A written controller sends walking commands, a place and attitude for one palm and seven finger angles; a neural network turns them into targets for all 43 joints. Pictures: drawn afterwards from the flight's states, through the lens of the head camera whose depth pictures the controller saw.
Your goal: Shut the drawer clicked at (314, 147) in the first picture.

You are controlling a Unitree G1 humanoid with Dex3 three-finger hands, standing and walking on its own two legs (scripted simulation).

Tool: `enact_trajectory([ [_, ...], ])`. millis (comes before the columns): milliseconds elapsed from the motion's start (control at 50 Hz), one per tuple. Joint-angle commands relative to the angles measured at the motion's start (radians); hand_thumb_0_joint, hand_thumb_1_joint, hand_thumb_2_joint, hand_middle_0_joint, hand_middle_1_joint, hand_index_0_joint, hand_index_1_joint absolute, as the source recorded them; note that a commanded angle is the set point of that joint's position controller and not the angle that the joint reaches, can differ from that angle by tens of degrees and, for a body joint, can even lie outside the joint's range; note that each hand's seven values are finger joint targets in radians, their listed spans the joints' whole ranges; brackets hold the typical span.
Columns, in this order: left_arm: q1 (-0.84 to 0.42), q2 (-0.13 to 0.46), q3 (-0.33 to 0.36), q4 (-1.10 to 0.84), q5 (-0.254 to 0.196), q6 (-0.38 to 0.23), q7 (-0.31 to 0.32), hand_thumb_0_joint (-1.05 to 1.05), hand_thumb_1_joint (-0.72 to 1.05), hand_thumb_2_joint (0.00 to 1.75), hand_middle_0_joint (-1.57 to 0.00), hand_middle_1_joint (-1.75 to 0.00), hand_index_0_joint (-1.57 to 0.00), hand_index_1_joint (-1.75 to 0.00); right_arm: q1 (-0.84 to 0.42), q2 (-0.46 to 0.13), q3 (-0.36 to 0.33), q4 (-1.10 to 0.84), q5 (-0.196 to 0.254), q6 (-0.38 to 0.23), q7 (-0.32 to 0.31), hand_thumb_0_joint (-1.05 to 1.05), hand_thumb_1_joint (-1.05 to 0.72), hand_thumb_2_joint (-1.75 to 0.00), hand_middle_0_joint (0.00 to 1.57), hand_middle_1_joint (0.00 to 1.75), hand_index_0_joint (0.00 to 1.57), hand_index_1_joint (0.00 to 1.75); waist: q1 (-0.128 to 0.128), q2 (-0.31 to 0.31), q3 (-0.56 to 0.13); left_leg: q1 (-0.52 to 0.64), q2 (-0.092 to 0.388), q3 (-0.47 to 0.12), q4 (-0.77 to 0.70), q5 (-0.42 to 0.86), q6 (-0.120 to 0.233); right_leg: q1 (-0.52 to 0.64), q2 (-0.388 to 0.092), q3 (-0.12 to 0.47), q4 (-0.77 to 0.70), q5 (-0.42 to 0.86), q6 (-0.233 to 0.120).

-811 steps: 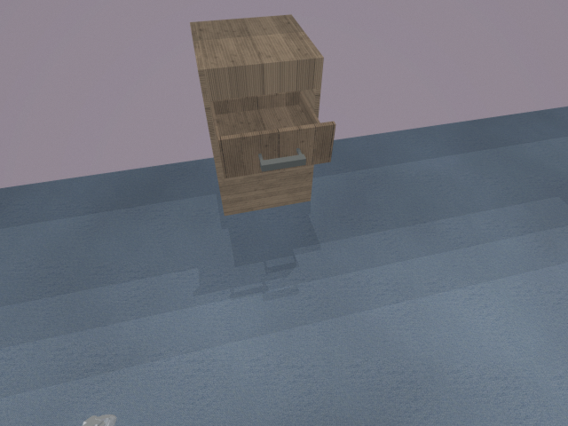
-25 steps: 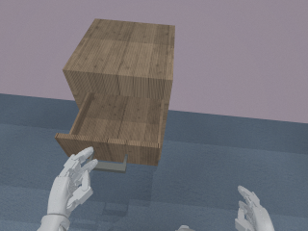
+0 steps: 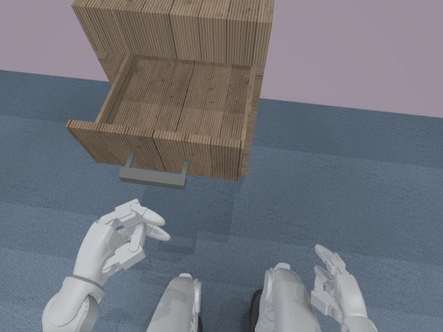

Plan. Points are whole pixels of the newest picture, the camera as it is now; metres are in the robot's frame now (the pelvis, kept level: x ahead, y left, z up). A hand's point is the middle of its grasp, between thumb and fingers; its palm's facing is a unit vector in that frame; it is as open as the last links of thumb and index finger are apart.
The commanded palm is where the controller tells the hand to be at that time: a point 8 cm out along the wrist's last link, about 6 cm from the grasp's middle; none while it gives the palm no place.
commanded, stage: raise the hand and make a fist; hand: left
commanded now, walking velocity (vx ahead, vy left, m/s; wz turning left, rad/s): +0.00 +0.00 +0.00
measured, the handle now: (156, 169) +0.45 +0.18 -0.10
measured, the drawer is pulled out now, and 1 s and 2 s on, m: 0.24 0.24 0.24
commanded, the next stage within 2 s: bring the fist close to the handle in 1.12 s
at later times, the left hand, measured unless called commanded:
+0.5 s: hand (128, 252) +0.24 +0.16 +0.03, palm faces -0.10 -0.99 -0.01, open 3.1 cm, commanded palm +0.22 +0.21 +0.01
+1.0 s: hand (145, 253) +0.25 +0.14 +0.00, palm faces -0.17 -0.99 -0.01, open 3.2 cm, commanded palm +0.23 +0.20 +0.00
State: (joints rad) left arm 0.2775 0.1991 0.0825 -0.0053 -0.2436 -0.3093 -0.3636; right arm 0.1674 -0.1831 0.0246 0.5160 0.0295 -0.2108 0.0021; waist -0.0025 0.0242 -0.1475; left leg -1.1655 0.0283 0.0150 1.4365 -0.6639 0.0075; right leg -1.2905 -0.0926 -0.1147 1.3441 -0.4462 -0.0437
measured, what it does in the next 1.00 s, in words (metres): stands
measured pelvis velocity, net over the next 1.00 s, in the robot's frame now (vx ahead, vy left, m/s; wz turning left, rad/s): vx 0.02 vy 0.01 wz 0.03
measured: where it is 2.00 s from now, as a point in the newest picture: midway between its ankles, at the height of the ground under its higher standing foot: outside the picture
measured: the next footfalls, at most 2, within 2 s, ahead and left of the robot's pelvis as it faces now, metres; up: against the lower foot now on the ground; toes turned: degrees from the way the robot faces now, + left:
none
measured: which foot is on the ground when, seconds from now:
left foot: down 0.00-1.00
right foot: down 0.00-1.00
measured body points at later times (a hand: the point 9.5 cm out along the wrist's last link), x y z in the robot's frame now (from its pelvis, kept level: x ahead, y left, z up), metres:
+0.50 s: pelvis +0.00 +0.01 -0.01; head +0.11 +0.03 +0.43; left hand +0.24 +0.22 +0.03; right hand +0.23 -0.21 -0.07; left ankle +0.01 +0.12 -0.59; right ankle +0.10 -0.11 -0.59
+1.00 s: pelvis +0.02 +0.01 -0.02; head +0.15 +0.03 +0.41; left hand +0.25 +0.20 +0.00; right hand +0.24 -0.21 -0.11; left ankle +0.01 +0.12 -0.59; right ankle +0.10 -0.11 -0.59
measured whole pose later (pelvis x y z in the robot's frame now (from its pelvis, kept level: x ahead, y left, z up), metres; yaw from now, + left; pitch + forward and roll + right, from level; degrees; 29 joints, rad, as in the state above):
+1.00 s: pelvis +0.02 +0.01 -0.02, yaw +2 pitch +27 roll -2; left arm 0.38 0.20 -0.02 -0.12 -0.15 -0.39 -0.22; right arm 0.15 -0.23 0.01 0.42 0.01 -0.11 0.01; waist -0.02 0.02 -0.20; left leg -1.29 -0.01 -0.01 1.54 -0.73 0.02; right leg -1.40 -0.08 -0.10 1.44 -0.52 -0.02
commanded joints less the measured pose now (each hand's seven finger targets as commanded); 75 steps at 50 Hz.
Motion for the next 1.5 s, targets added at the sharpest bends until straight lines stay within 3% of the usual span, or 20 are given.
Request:
enact_trajectory([
  [0,0.097,0.125,0.137,-0.285,-0.039,-0.105,0.092,0.0,0.9,0.9,-1.0,-1.17,-1.0,-1.17,-0.046,-0.151,-0.093,-0.203,0.006,-0.068,-0.016,0.0,-0.9,-0.9,0.2,0.3,0.2,0.3,0.041,-0.08,-0.437,0.01,-0.05,-0.042,-0.226,0.284,0.013,0.541,0.044,0.149,-0.213,-0.021,0.023],
  [80,0.039,0.103,0.078,-0.237,0.0,-0.207,0.135,0.0,0.9,0.9,-1.08,-1.25,-1.08,-1.25,-0.025,-0.16,-0.087,-0.173,-0.005,-0.078,-0.02,0.0,-0.9,-0.9,0.2,0.3,0.2,0.3,-0.013,-0.083,-0.325,-0.053,-0.047,-0.04,-0.2,0.182,0.016,0.421,0.041,0.16,-0.235,-0.185,0.023],
  [160,0.049,0.055,-0.036,-0.163,0.037,-0.23,0.105,0.0,0.9,0.9,-1.16,-1.34,-1.16,-1.34,-0.019,-0.186,-0.082,-0.175,0.003,-0.091,-0.024,0.0,-0.9,-0.9,0.2,0.3,0.2,0.3,-0.054,-0.055,-0.243,-0.049,-0.052,-0.046,-0.209,0.091,0.02,0.312,0.04,0.141,-0.24,-0.249,0.019],
  [260,-0.004,0.151,0.023,-0.181,0.041,-0.209,0.105,0.0,0.9,0.9,-1.26,-1.45,-1.26,-1.45,0.005,-0.211,-0.081,-0.189,0.002,-0.088,-0.036,0.0,-0.9,-0.9,0.2,0.3,0.2,0.3,-0.038,-0.017,-0.295,-0.018,-0.057,-0.057,-0.223,0.089,0.022,0.31,0.052,0.12,-0.206,-0.206,0.014],
  [340,-0.008,0.11,0.016,-0.256,0.029,-0.228,0.145,0.0,0.9,0.9,-1.34,-1.53,-1.34,-1.53,0.003,-0.199,-0.076,-0.208,-0.008,-0.075,-0.029,0.0,-0.9,-0.9,0.2,0.3,0.2,0.3,-0.016,0.05,-0.358,0.05,-0.059,-0.067,-0.232,0.179,0.016,0.312,0.059,0.083,-0.154,-0.087,0.007],
  [420,0.054,0.056,-0.043,-0.229,0.048,-0.224,0.155,0.0,0.9,0.9,-1.4,-1.6,-1.4,-1.6,-0.003,-0.199,-0.076,-0.216,-0.016,-0.054,-0.012,0.0,-0.9,-0.9,0.2,0.3,0.2,0.3,-0.022,0.031,-0.365,0.068,-0.053,-0.077,-0.217,0.264,0.009,0.297,0.064,0.057,-0.119,-0.006,0.004],
  [520,0.062,0.021,-0.131,-0.199,0.09,-0.164,0.125,0.0,0.9,0.9,-1.4,-1.6,-1.4,-1.6,-0.022,-0.206,-0.074,-0.244,-0.01,-0.019,-0.003,0.0,-0.9,-0.9,0.2,0.3,0.2,0.3,-0.045,-0.004,-0.303,0.035,-0.052,-0.089,-0.212,0.214,0.009,0.244,0.063,0.049,-0.108,-0.032,0.005],
  [560,0.056,0.055,-0.098,-0.204,0.096,-0.153,0.132,0.0,0.9,0.9,-1.4,-1.6,-1.4,-1.6,-0.026,-0.204,-0.075,-0.245,-0.013,-0.009,-0.007,0.0,-0.9,-0.9,0.2,0.3,0.2,0.3,-0.043,-0.034,-0.311,0.014,-0.053,-0.09,-0.197,0.222,0.012,0.249,0.064,0.051,-0.095,-0.024,0.004],
  [640,0.042,0.064,-0.053,-0.279,0.085,-0.182,0.168,0.0,0.9,0.9,-1.4,-1.6,-1.4,-1.6,-0.024,-0.186,-0.072,-0.256,-0.019,0.005,-0.009,0.0,-0.9,-0.9,0.2,0.3,0.2,0.3,-0.019,-0.005,-0.372,0.03,-0.055,-0.087,-0.177,0.279,0.002,0.261,0.064,0.054,-0.061,0.017,0.0],
  [720,0.057,0.053,-0.056,-0.313,0.086,-0.221,0.195,0.0,0.9,0.9,-1.4,-1.6,-1.4,-1.6,-0.016,-0.173,-0.073,-0.244,-0.027,0.012,-0.002,0.0,-0.9,-0.9,0.2,0.3,0.2,0.3,-0.013,0.034,-0.439,0.052,-0.053,-0.084,-0.143,0.376,-0.004,0.267,0.065,0.058,-0.029,0.096,-0.003],
  [800,0.136,0.039,-0.099,-0.321,0.092,-0.204,0.161,0.0,0.9,0.9,-1.4,-1.6,-1.4,-1.6,-0.015,-0.181,-0.079,-0.253,-0.021,0.028,0.005,0.0,-0.9,-0.9,0.2,0.3,0.2,0.3,-0.022,0.023,-0.455,0.066,-0.047,-0.084,-0.139,0.423,-0.001,0.29,0.062,0.058,-0.035,0.142,0.0],
  [860,0.137,0.056,-0.086,-0.282,0.091,-0.158,0.138,0.0,0.9,0.9,-1.4,-1.6,-1.4,-1.6,-0.03,-0.187,-0.081,-0.254,-0.01,0.043,0.0,0.0,-0.9,-0.9,0.2,0.3,0.2,0.3,-0.04,-0.039,-0.405,0.002,-0.05,-0.08,-0.135,0.333,0.011,0.296,0.066,0.064,-0.059,0.092,0.004],
  [920,0.126,0.062,-0.068,-0.312,0.078,-0.139,0.137,0.0,0.9,0.9,-1.4,-1.6,-1.4,-1.6,-0.032,-0.187,-0.082,-0.263,-0.007,0.045,-0.003,0.0,-0.9,-0.9,0.2,0.3,0.2,0.3,-0.035,-0.024,-0.419,-0.018,-0.057,-0.073,-0.132,0.304,0.012,0.316,0.061,0.074,-0.063,0.078,0.007],
  [960,0.144,0.093,-0.021,-0.31,0.071,-0.142,0.154,0.0,0.9,0.9,-1.4,-1.6,-1.4,-1.6,-0.041,-0.182,-0.082,-0.261,-0.006,0.046,-0.007,0.0,-0.9,-0.9,0.2,0.3,0.2,0.3,-0.018,-0.032,-0.42,-0.03,-0.057,-0.07,-0.129,0.301,0.012,0.326,0.065,0.081,-0.064,0.071,0.004],
  [1040,0.165,0.066,-0.021,-0.333,0.054,-0.182,0.172,0.0,0.9,0.9,-1.4,-1.6,-1.4,-1.6,-0.024,-0.168,-0.083,-0.258,-0.01,0.039,-0.006,0.0,-0.9,-0.9,0.2,0.3,0.2,0.3,-0.017,-0.02,-0.43,-0.02,-0.056,-0.061,-0.123,0.321,0.009,0.346,0.065,0.088,-0.069,0.099,0.006],
  [1100,0.127,0.073,-0.035,-0.314,0.061,-0.201,0.164,0.0,0.9,0.9,-1.4,-1.6,-1.4,-1.6,-0.021,-0.174,-0.081,-0.247,-0.012,0.037,-0.006,0.0,-0.9,-0.9,0.2,0.3,0.2,0.3,-0.041,-0.021,-0.401,-0.047,-0.054,-0.06,-0.108,0.29,0.012,0.328,0.064,0.099,-0.081,0.06,0.008],
  [1220,0.144,0.085,-0.032,-0.252,0.06,-0.188,0.116,0.0,0.9,0.9,-1.4,-1.6,-1.4,-1.6,-0.025,-0.184,-0.082,-0.24,-0.007,0.034,-0.009,0.0,-0.9,-0.9,0.2,0.3,0.2,0.3,-0.046,-0.021,-0.376,-0.067,-0.053,-0.055,-0.1,0.258,0.014,0.318,0.063,0.112,-0.095,0.019,0.008],
  [1300,0.05,0.08,-0.02,-0.214,0.051,-0.195,0.123,0.0,0.9,0.9,-1.4,-1.6,-1.4,-1.6,-0.034,-0.189,-0.078,-0.228,-0.01,0.026,-0.011,0.0,-0.9,-0.9,0.2,0.3,0.2,0.3,-0.057,-0.022,-0.359,-0.104,-0.054,-0.06,-0.074,0.225,0.015,0.259,0.064,0.111,-0.075,-0.027,0.008],
  [1380,-0.009,0.105,0.011,-0.2,0.05,-0.229,0.139,0.0,0.9,0.9,-1.4,-1.6,-1.4,-1.6,-0.028,-0.192,-0.076,-0.212,-0.018,0.015,-0.008,0.0,-0.9,-0.9,0.2,0.3,0.2,0.3,-0.044,0.013,-0.4,-0.107,-0.055,-0.06,-0.057,0.242,0.013,0.239,0.066,0.109,-0.041,-0.016,0.002],
  [1480,-0.062,0.094,-0.023,-0.187,0.061,-0.245,0.136,0.0,0.9,0.9,-1.4,-1.6,-1.4,-1.6,-0.028,-0.202,-0.074,-0.201,-0.022,0.014,0.001,0.0,-0.9,-0.9,0.2,0.3,0.2,0.3,-0.045,0.064,-0.45,-0.081,-0.053,-0.066,-0.052,0.267,0.011,0.198,0.065,0.09,0.0,0.009,-0.003],
])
